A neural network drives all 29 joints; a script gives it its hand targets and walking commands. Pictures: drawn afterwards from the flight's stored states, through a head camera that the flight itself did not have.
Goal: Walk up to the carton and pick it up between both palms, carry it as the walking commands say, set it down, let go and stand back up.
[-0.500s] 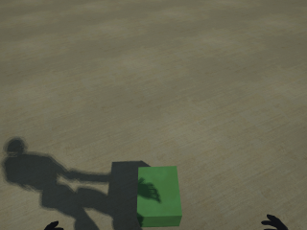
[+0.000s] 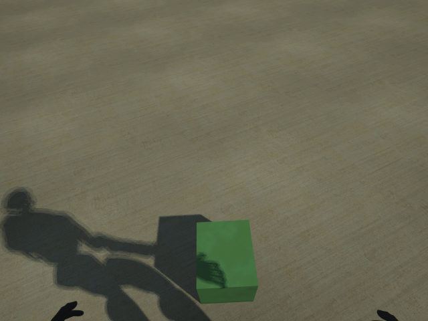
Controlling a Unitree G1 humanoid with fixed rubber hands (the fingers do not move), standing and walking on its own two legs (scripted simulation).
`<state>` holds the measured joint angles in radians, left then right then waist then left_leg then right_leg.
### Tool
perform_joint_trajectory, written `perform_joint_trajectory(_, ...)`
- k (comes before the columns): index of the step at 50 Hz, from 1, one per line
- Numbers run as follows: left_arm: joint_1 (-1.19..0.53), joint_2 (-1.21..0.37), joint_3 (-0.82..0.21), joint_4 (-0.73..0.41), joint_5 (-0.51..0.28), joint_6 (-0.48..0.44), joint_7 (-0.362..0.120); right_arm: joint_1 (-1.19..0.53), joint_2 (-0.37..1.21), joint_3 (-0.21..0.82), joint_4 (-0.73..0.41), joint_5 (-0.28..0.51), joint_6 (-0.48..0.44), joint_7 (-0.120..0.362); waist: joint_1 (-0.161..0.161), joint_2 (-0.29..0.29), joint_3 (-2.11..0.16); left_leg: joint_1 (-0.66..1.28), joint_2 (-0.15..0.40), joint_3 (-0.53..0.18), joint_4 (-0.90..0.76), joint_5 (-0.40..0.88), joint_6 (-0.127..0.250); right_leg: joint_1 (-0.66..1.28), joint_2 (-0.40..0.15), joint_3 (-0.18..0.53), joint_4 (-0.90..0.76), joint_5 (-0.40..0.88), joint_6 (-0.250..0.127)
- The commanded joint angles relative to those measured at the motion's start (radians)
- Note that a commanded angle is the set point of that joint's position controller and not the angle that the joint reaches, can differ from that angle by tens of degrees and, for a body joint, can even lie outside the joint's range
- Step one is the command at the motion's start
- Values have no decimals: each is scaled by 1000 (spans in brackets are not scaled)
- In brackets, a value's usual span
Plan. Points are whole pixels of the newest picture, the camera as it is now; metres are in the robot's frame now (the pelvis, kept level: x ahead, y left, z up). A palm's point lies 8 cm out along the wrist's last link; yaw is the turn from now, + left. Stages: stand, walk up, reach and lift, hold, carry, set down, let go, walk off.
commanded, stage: walk up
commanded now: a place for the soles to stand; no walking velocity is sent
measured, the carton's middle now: (225, 262) +0.46 -0.01 -0.66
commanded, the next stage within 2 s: reach and lift in 0.90 s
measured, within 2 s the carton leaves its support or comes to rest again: neither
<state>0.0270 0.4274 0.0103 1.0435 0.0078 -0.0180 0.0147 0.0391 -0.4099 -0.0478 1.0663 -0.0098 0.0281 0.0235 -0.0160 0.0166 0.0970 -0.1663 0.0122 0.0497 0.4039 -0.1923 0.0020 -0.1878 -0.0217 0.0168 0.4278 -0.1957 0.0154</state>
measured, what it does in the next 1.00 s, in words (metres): stands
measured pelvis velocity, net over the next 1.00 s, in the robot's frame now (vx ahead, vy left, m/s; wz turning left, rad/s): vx -0.01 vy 0.00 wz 0.01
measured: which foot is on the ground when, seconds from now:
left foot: down 0.00-1.00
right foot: down 0.00-1.00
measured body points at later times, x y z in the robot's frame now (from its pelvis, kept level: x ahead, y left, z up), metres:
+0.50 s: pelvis -0.01 +0.01 +0.00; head +0.02 +0.00 +0.44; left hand +0.08 +0.34 -0.11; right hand +0.10 -0.31 -0.13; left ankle +0.02 +0.12 -0.74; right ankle +0.02 -0.13 -0.74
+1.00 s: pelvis -0.01 +0.00 -0.01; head +0.04 +0.00 +0.43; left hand +0.15 +0.33 -0.10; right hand +0.14 -0.30 -0.12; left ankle +0.02 +0.12 -0.74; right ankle +0.02 -0.13 -0.74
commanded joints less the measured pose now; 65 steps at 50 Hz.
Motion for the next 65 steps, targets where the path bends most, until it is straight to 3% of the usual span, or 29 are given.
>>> perform_joint_trajectory(1, -15, 199, 35, -35, 2, -3, 3, -43, -184, -35, -54, -15, -5, 4, 15, -9, -125, 25, 118, -114, -72, 10, 51, -1, -87, 70, -30, 68, -45)
perform_joint_trajectory(2, -10, 177, 36, -65, 4, -6, 3, -59, -178, -29, -74, -6, -6, 3, 17, -50, -132, -2, 139, -129, -72, -16, 72, -10, -74, 58, -37, 4, -29)
perform_joint_trajectory(6, -37, 176, 39, -75, 3, -10, -1, 9, -179, -47, -68, -20, -5, 3, 0, -21, -71, -25, 117, -138, -102, -141, 56, -61, -109, 142, -75, -112, -59)
perform_joint_trajectory(7, -40, 172, 33, -56, -1, -5, -4, -6, -188, -45, -54, -18, -7, 6, 6, 29, -41, -60, 119, -156, -135, -188, 50, -71, -86, 115, -56, -127, -49)
perform_joint_trajectory(9, 33, 183, 38, -57, 6, 1, -6, -56, -202, -53, -78, -16, -5, 5, 32, 13, -56, -85, 138, -172, -129, -248, 80, -54, -40, 61, -9, -149, -42)
perform_joint_trajectory(15, 33, 168, 37, -52, 10, -3, -2, -17, -196, -57, -102, -16, -2, 6, 9, 75, -112, -60, 134, -141, -98, -171, 55, -36, -53, 62, 27, -7, -53)
perform_joint_trajectory(21, 24, 193, 42, -70, 12, -18, 5, 13, -186, -48, -90, -4, -1, 3, 2, -74, -86, 2, 100, -110, -37, -27, 38, -92, -103, 120, -26, 79, -53)
perform_joint_trajectory(23, 59, 190, 40, -65, 0, -13, 4, -24, -191, -46, -113, -4, -8, 2, 22, -17, -114, -4, 117, -123, -26, -40, 65, -79, -73, 89, -15, 52, -40)
perform_joint_trajectory(25, 45, 204, 49, -72, 10, -13, 2, -13, -202, -48, -126, -1, -6, 6, 17, -69, -153, -6, 102, -114, -5, -46, 59, -49, -71, 89, -1, 71, -42)
perform_joint_trajectory(29, 44, 219, 48, -87, 10, -11, 2, 1, -206, -52, -118, 8, -4, 9, 6, -31, -150, 16, 117, -131, -37, -50, 47, -54, -77, 93, 5, 69, -54)
perform_joint_trajectory(30, 58, 188, 46, -79, 11, -16, 6, 2, -165, -29, -108, 2, -9, 10, 5, 44, -196, 23, 125, -115, -22, 25, 52, -25, -86, 91, 1, 114, -57)
perform_joint_trajectory(36, 40, 194, 46, -77, 8, -13, 1, -16, -194, -35, -118, 11, -10, 5, 27, -47, -114, -17, 110, -121, -14, 26, 48, -54, -81, 101, -23, 118, -46)
perform_joint_trajectory(37, 47, 192, 45, -78, 0, -11, 3, -27, -224, -46, -121, -3, -8, 4, 18, -2, -100, -27, 118, -127, -37, 12, 62, -71, -65, 84, 14, 118, -54)
perform_joint_trajectory(38, 33, 192, 49, -82, -3, -5, 1, -26, -202, -43, -133, -5, -6, 8, 23, -49, -98, -38, 134, -148, -31, 53, 69, -45, -65, 55, 28, 107, -43)
perform_joint_trajectory(41, 36, 184, 39, -86, 0, -6, 0, -39, -219, -45, -126, 0, -7, 12, 6, 46, -147, -19, 126, -143, -54, -98, 70, -45, -63, 79, 9, 34, -48)
perform_joint_trajectory(43, 17, 195, 66, -96, 5, -15, -1, -14, -180, -34, -142, -7, -3, 17, 19, -29, -141, -48, 110, -121, -24, -34, 54, -14, -90, 111, -7, 73, -66)
perform_joint_trajectory(45, 35, 188, 46, -85, -5, -14, 2, -32, -168, -35, -146, -2, -5, 14, 11, 1, -121, -39, 109, -119, -27, -29, 54, -53, -92, 103, -6, 86, -59)
perform_joint_trajectory(46, -138, 86, 161, -436, 63, 73, -37, -124, -26, -120, -497, -55, 46, 32, 43, -2, -17, -196, -17, -16, 5, -277, -2, -48, 75, -113, 93, -214, 13)
perform_joint_trajectory(48, -61, 82, 141, -481, 46, 138, -64, -30, -56, -131, -497, -45, 97, 45, 45, -30, 40, -156, -20, 20, 8, -289, 0, -53, 83, -123, 52, -236, 23)
perform_joint_trajectory(49, 30, 63, 118, -446, 41, 162, -71, 32, -93, -153, -495, -44, 118, 52, 32, 10, 65, -156, -30, 38, 23, -253, -28, -68, 91, -126, 52, -203, 16)
perform_joint_trajectory(53, -12, 97, 191, -497, 83, 231, -83, 42, -90, -179, -531, -79, 172, 36, 28, -60, -69, -71, -45, 38, 69, -156, -28, -51, 76, -101, 44, -129, 31)
perform_joint_trajectory(56, -51, 62, 222, -540, 76, 210, -91, -44, -57, -175, -582, -72, 152, 38, 45, 17, -158, -56, -47, 11, 159, -19, -25, -98, 54, -54, 108, -27, 25)
perform_joint_trajectory(57, -56, 54, 195, -533, 94, 212, -82, -11, -44, -190, -562, -75, 156, 36, 7, 6, -135, -89, -46, 2, 191, -11, -30, -165, 58, -63, 151, -2, 21)
perform_joint_trajectory(58, -51, 34, 182, -554, 87, 198, -78, 5, 5, -144, -530, -70, 151, 31, 27, -39, -153, -100, -44, -7, 211, 21, -22, -157, 56, -73, 169, 33, 28)
perform_joint_trajectory(59, -115, 36, 178, -604, 72, 196, -82, 2, 10, -154, -501, -46, 162, 37, -21, 77, -208, -86, -36, -17, 260, 66, -36, -204, 66, -59, 224, 60, 26)
perform_joint_trajectory(61, -120, 5, 149, -549, 54, 206, -83, -53, -7, -151, -553, -41, 166, 16, -30, -35, -229, -138, -33, -30, 289, 111, -30, -216, 71, -54, 244, 102, 40)
perform_joint_trajectory(62, -105, -3, 148, -555, 78, 200, -66, -51, -26, -170, -491, -43, 155, 15, -16, 151, -270, -140, -40, -36, 306, 156, -66, -284, 77, -66, 289, 106, 9)
perform_joint_trajectory(64, -114, 43, 177, -523, 39, 184, -67, -103, -7, -138, -596, -20, 130, 6, -2, -64, -342, -248, -58, -38, 364, 220, -37, -209, 75, -52, 329, 295, 47)
perform_joint_trajectory(65, -164, 37, 177, -549, 27, 180, -83, -115, 22, -129, -603, -27, 133, -7, -6, -33, -398, -274, -75, -13, 405, 220, -40, -180, 48, -11, 341, 353, 47)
